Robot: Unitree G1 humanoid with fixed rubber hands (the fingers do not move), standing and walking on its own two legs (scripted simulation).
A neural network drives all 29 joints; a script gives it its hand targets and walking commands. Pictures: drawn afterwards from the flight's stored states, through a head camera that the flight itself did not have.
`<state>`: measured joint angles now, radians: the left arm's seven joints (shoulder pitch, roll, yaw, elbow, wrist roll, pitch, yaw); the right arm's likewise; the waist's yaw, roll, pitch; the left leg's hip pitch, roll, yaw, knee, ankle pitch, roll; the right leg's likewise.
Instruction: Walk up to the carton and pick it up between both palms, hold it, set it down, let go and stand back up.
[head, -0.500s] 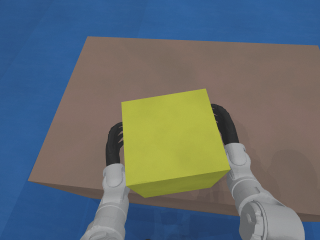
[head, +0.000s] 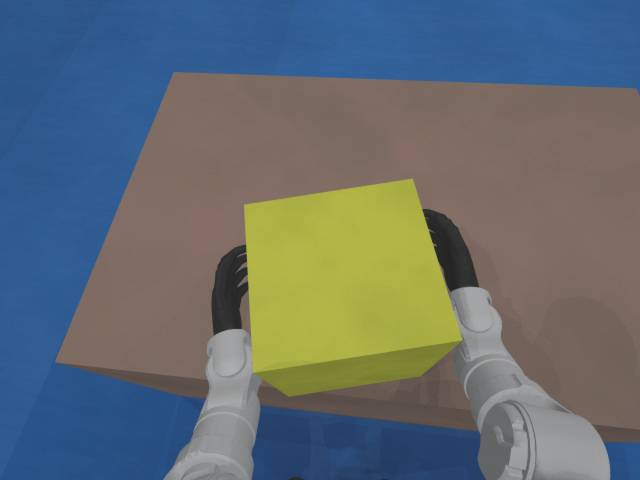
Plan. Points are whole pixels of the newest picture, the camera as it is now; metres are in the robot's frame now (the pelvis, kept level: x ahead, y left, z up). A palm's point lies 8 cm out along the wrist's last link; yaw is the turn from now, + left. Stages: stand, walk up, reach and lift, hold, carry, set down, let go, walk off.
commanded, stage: set down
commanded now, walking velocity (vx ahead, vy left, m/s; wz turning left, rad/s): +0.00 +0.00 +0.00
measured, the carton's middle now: (343, 300) +0.36 +0.01 -0.08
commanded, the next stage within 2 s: none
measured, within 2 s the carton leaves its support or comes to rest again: neither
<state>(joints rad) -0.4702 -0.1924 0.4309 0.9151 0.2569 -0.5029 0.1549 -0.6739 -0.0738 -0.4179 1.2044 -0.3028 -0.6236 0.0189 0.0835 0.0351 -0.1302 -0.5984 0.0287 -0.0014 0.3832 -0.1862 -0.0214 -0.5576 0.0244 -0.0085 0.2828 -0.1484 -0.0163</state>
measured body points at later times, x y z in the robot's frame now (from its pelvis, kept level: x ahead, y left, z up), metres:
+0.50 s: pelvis +0.00 +0.00 +0.00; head +0.14 -0.01 +0.43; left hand +0.35 +0.16 -0.05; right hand +0.41 -0.14 -0.05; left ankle -0.05 +0.13 -0.74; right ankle -0.04 -0.11 -0.74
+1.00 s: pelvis -0.04 +0.00 -0.02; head +0.09 -0.01 +0.41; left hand +0.33 +0.16 -0.05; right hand +0.39 -0.16 -0.05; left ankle -0.05 +0.13 -0.74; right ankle -0.04 -0.11 -0.74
